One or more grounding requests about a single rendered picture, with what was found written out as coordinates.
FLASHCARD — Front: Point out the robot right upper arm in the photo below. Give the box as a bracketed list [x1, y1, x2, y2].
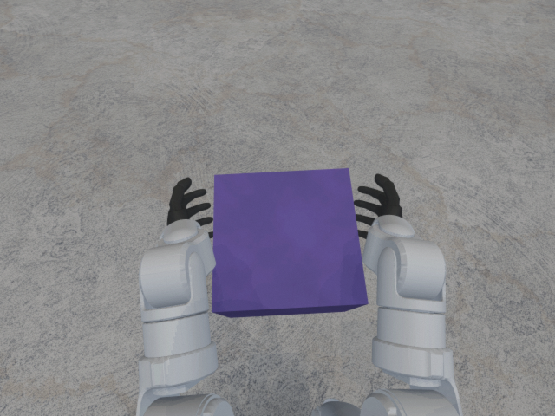
[360, 388, 459, 416]

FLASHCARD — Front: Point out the carton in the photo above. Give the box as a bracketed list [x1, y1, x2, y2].
[212, 168, 369, 318]

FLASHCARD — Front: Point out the robot right hand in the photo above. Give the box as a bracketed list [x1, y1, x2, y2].
[354, 173, 402, 239]

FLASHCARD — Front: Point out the robot left upper arm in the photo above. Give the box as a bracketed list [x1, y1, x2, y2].
[143, 393, 234, 416]

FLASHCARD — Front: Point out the robot left forearm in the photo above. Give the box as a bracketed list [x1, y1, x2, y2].
[136, 219, 219, 416]

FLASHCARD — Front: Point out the robot left hand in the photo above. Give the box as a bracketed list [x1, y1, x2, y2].
[167, 178, 213, 238]

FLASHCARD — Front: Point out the robot right forearm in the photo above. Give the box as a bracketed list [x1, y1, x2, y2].
[362, 215, 463, 416]

